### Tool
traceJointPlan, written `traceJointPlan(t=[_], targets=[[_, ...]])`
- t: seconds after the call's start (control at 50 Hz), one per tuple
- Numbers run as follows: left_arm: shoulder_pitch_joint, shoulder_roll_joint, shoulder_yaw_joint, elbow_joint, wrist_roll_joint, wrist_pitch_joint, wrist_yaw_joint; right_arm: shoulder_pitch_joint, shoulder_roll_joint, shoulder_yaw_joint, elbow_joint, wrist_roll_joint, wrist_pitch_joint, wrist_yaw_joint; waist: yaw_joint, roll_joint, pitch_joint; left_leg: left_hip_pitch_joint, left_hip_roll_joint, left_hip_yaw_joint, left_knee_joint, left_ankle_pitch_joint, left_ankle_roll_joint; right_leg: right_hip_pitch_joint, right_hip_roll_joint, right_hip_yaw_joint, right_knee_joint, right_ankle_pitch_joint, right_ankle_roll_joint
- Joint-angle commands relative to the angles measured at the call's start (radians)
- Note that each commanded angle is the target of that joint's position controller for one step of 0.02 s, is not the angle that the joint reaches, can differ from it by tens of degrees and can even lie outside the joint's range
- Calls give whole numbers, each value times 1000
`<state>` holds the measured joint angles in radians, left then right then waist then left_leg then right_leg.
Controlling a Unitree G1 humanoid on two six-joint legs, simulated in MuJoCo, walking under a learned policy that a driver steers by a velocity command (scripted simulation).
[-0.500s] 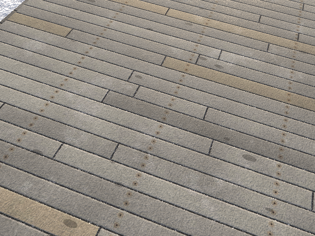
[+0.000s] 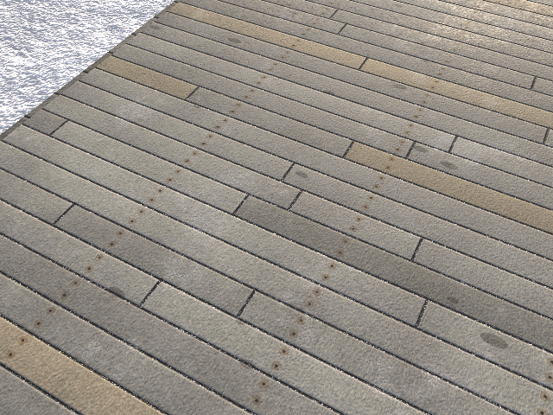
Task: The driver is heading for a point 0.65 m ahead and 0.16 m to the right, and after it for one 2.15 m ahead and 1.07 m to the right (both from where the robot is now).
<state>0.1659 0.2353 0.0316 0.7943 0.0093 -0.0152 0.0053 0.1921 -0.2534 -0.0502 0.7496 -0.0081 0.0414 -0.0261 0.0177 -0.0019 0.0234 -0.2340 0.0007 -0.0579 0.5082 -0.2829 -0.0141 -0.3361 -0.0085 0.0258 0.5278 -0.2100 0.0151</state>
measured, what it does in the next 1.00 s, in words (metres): walks ahead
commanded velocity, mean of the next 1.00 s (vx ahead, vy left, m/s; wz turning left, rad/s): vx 0.18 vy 0.00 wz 0.02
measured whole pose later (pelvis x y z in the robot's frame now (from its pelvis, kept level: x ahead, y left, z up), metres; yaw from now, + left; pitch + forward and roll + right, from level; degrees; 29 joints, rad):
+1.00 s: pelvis +0.18 -0.02 +0.01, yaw -1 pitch +1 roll +0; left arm 0.44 0.20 0.02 1.02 0.00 -0.08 0.00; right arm 0.06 -0.26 -0.06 0.80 0.02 -0.08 0.02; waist 0.09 0.04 0.02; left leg -0.65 0.09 0.00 0.68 0.01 0.01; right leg 0.08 0.04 -0.03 0.17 -0.27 -0.05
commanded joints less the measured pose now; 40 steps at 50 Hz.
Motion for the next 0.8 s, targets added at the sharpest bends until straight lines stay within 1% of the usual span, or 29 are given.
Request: traceJointPlan(t=[0.02, 0.04, 0.06, 0.08, 0.1, 0.14, 0.18, 0.28, 0.42, 0.44, 0.46, 0.48, 0.5, 0.52, 0.54, 0.56, 0.58, 0.6, 0.62, 0.64, 0.66, 0.68, 0.7, 0.72, 0.74, 0.76, 0.78, 0.8], targets=[[-4, 92, 16, -50, 22, -26, -5, -18, -91, -22, -56, -13, -21, 10, 20, 125, -75, -45, 111, -113, -140, -50, 104, 100, -19, 2, -52, -41, 10], [-24, 110, 23, -45, 16, -25, -3, -18, -68, -14, -50, -21, -29, 13, 11, 104, -38, -81, 91, -99, -152, -110, 81, 106, -18, 5, -49, -13, 13], [-25, 107, 25, -36, 10, -22, 3, -12, -85, -17, -44, -22, -37, 11, 11, 93, -14, -98, 72, -83, -146, -104, 59, 111, -22, 8, -44, 4, 5], [-13, 112, 26, -29, 9, -18, 8, -3, -91, -18, -38, -15, -47, 11, 9, 93, 4, -103, 67, -78, -138, -77, 50, 106, -23, 14, -42, 26, 0], [-4, 110, 27, -23, 7, -16, 11, 14, -90, -16, -29, -12, -55, 8, 10, 88, 6, -99, 64, -72, -127, -45, 46, 107, -27, 19, -44, 43, -5], [6, 103, 27, -7, 3, -17, 13, 39, -82, -13, -16, -6, -62, 4, 5, 71, 1, -86, 58, -65, -111, -7, 45, 112, -27, 18, -41, 60, -6], [11, 98, 28, 10, 2, -16, 14, 47, -77, -11, -10, -5, -63, 2, 2, 57, -2, -78, 55, -63, -103, 15, 48, 117, -26, 17, -37, 77, -2], [22, 98, 32, 53, -2, -10, 19, 66, -68, -9, 12, -1, -67, 1, -1, 20, -13, -58, 45, -51, -87, 75, 49, 138, -29, 21, -31, 130, 4], [32, 100, 37, 112, -7, 0, 30, 87, -55, -8, 57, 2, -68, 0, -2, 7, -20, -37, 31, -30, -79, 138, 47, 159, -32, 23, -27, 170, 5], [48, 90, 35, 129, -7, 2, 30, 110, -52, -9, 74, 3, -66, -1, -4, 18, -39, -25, 26, -27, -95, 39, 52, 163, -15, 3, -18, 82, 4], [49, 89, 36, 138, -12, 4, 31, 123, -71, -16, 84, 10, -62, -2, -11, 44, -20, -29, 29, -46, -119, -118, 73, 127, 19, -33, 20, -68, 0], [34, 89, 37, 136, -19, 1, 31, 134, -102, -26, 86, 16, -59, -3, -26, 91, 15, -34, 63, -108, -165, -312, 111, 55, 49, -70, 82, -207, -4], [-3, 88, 37, 119, -24, -9, 29, 158, -127, -32, 87, 22, -62, -3, -47, 141, 65, -26, 140, -222, -239, -476, 160, -47, 56, -90, 155, -261, -11], [-38, 83, 34, 97, -35, -26, 23, 168, -153, -39, 88, 27, -71, -4, -58, 190, 119, -20, 228, -351, -305, -556, 213, -130, 39, -80, 224, -253, -30], [-63, 83, 34, 82, -42, -45, 17, 165, -161, -42, 91, 32, -83, -6, -61, 201, 167, -29, 284, -432, -337, -538, 250, -183, 1, -40, 270, -249, -55], [-64, 87, 35, 78, -47, -63, 8, 153, -151, -39, 91, 29, -96, -6, -52, 199, 183, 5, 306, -447, -333, -452, 262, -229, -27, -17, 284, -274, -77], [-52, 88, 36, 82, -48, -78, -2, 137, -139, -37, 89, 29, -102, -5, -41, 184, 171, 46, 300, -410, -317, -362, 251, -231, -43, -14, 245, -294, -97], [-16, 81, 35, 95, -50, -89, -12, 110, -141, -37, 87, 37, -103, -1, -14, 173, 147, 37, 276, -349, -287, -293, 226, -147, -42, -27, 137, -263, -112], [69, 80, 40, 137, -47, -96, -18, 59, -140, -36, 79, 45, -98, 3, 35, 145, 107, -40, 218, -253, -247, -211, 188, 52, -9, -70, 3, -121, -111], [169, 99, 55, 190, -37, -95, -21, 44, -128, -33, 75, 41, -96, 5, 71, 121, 53, -115, 157, -175, -172, -115, 154, 244, 32, -87, -21, -7, -90], [283, 141, 72, 221, -29, -93, -20, 13, -92, -22, 60, 32, -100, 5, 117, 17, 7, -198, 77, -64, 39, 8, 101, 378, -46, 52, -85, -43, -110], [392, 265, 99, 233, -30, -94, -22, 14, -35, -10, 20, 28, -114, -1, 128, -291, -39, -401, -59, 76, 397, -112, 22, 520, -283, 491, -275, -165, -240], [374, 215, 75, 224, -12, -102, -28, 18, -69, -20, 12, 50, -130, -2, 108, -273, -36, -511, -56, -34, 608, -290, 28, 503, -386, 728, -363, -250, -325], [280, 160, 56, 198, -16, -108, -27, 35, -92, -25, 21, 65, -142, 5, 61, -171, 45, -581, 11, -69, 694, -223, 59, 461, -377, 633, -346, -272, -304], [225, 127, 46, 175, -16, -109, -27, 36, -93, -25, 38, 60, -148, 12, 42, -109, 62, -583, 55, -54, 690, -118, 83, 429, -321, 504, -346, -245, -258], [192, 128, 41, 164, -16, -107, -30, 25, -91, -29, 41, 49, -151, 13, 28, -75, 72, -586, 84, -35, 645, -32, 92, 410, -292, 419, -360, -176, -228], [187, 102, 30, 161, -13, -104, -30, 8, -100, -37, 41, 35, -148, 16, 24, -63, 64, -554, 107, -22, 602, 30, 94, 396, -254, 334, -372, -66, -197], [208, 99, 26, 170, -10, -99, -29, 7, -85, -37, 42, 32, -144, 23, 21, -93, 52, -518, 113, -5, 568, 68, 85, 381, -235, 275, -376, 35, -191]])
